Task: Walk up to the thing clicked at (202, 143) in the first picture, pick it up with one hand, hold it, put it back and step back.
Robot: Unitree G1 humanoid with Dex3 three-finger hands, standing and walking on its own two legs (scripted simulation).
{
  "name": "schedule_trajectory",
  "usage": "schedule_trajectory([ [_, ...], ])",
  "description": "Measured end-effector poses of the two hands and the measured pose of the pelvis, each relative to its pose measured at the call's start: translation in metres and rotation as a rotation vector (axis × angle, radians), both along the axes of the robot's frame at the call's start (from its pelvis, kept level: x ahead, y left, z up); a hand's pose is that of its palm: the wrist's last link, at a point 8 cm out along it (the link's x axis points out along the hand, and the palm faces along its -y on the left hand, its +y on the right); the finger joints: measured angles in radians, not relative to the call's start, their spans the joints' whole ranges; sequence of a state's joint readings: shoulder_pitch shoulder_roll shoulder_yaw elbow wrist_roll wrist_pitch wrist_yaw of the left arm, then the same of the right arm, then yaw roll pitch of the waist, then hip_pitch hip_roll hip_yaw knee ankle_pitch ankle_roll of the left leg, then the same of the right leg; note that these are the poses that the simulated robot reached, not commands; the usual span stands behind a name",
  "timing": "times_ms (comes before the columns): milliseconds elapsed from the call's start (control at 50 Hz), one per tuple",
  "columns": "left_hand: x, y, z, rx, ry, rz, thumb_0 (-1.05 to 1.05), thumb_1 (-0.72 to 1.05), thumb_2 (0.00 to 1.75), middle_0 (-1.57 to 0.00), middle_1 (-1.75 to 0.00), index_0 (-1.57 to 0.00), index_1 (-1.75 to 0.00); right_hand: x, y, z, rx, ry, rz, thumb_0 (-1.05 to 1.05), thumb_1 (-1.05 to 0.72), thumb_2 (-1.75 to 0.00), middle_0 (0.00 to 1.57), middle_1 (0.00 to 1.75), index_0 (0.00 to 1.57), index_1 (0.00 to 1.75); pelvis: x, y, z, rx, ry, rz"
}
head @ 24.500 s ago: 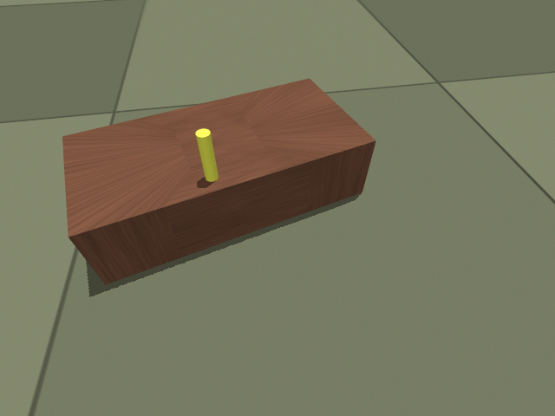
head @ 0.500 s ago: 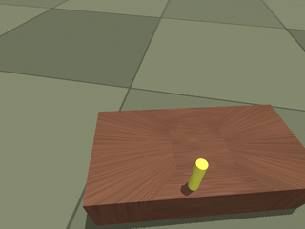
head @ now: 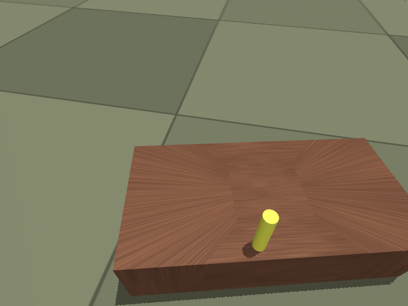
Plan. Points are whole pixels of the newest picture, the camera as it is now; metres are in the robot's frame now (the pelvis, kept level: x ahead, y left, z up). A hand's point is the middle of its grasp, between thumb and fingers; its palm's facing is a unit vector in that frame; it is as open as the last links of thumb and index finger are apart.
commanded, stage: home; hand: right
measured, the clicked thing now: (264, 231) +0.44 -0.20 -0.34
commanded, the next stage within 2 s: stand in 0.60 s
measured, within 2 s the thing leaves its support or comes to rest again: neither
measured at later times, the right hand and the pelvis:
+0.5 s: hand out of the picture +0.08 -0.24 -0.15, palm faces -0.01 +0.93 -0.36, open 17.4 cm; pelvis +0.01 +0.01 +0.00, yaw +0 degrees
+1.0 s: hand out of the picture +0.09 -0.24 -0.15, palm faces -0.01 +0.93 -0.36, open 12.9 cm; pelvis +0.02 +0.02 +0.00, yaw +0 degrees
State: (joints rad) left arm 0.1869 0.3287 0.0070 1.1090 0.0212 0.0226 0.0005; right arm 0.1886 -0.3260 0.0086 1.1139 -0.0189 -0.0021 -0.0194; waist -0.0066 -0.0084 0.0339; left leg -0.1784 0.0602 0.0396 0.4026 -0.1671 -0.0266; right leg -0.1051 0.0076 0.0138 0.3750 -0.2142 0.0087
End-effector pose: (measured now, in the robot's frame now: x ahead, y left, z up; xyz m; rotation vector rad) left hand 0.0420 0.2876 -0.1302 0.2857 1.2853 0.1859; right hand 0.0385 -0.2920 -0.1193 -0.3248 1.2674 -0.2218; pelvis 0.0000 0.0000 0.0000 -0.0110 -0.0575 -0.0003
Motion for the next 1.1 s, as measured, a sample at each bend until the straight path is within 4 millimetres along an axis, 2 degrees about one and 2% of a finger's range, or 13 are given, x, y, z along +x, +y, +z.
schedule_trajectory([
  [420, 0.029, 0.007, 0.002, -0.006, -0.032, -0.005, 0.0, 0.9, 0.91, -0.2, -0.3, -0.21, -0.31, 0.035, 0.009, 0.006, 0.001, -0.047, 0.014, -0.01, 0.52, -0.05, 0.06, 0.05, 0.06, 0.05, 0.011, 0.009, 0.002, 0.005, 0.002, -0.001],
  [780, 0.031, 0.018, 0.005, 0.006, -0.016, -0.001, 0.0, 0.9, 0.91, -0.2, -0.3, -0.21, -0.3, 0.04, 0.01, 0.006, 0.0, -0.035, 0.007, -0.01, 0.5, -0.08, 0.08, 0.07, 0.08, 0.07, 0.016, 0.014, 0.003, 0.008, 0.015, 0.001],
  [840, 0.032, 0.019, 0.005, 0.006, -0.014, 0.0, 0.0, 0.9, 0.9, -0.2, -0.3, -0.21, -0.3, 0.041, 0.01, 0.006, 0.0, -0.029, 0.006, -0.01, 0.41, -0.16, 0.12, 0.13, 0.11, 0.13, 0.017, 0.015, 0.003, 0.008, 0.017, 0.002],
  [920, 0.034, 0.019, 0.006, 0.007, -0.014, 0.001, 0.0, 0.9, 0.9, -0.2, -0.3, -0.21, -0.3, 0.042, 0.01, 0.006, 0.0, -0.025, 0.006, -0.01, 0.21, -0.36, 0.16, 0.21, 0.16, 0.21, 0.019, 0.015, 0.004, 0.009, 0.019, 0.003],
  [1020, 0.037, 0.019, 0.007, 0.009, -0.02, 0.0, 0.0, 0.9, 0.9, -0.2, -0.3, -0.21, -0.3, 0.045, 0.01, 0.006, 0.002, -0.029, 0.008, 0.0, -0.12, -0.63, 0.19, 0.26, 0.18, 0.26, 0.02, 0.015, 0.004, 0.01, 0.018, 0.003],
  [1100, 0.039, 0.019, 0.007, 0.01, -0.027, -0.001, 0.0, 0.9, 0.9, -0.2, -0.3, -0.21, -0.3, 0.048, 0.011, 0.006, 0.006, -0.035, 0.008, 0.0, -0.41, -0.77, 0.2, 0.28, 0.19, 0.28, 0.021, 0.015, 0.004, 0.009, 0.018, 0.004],
])
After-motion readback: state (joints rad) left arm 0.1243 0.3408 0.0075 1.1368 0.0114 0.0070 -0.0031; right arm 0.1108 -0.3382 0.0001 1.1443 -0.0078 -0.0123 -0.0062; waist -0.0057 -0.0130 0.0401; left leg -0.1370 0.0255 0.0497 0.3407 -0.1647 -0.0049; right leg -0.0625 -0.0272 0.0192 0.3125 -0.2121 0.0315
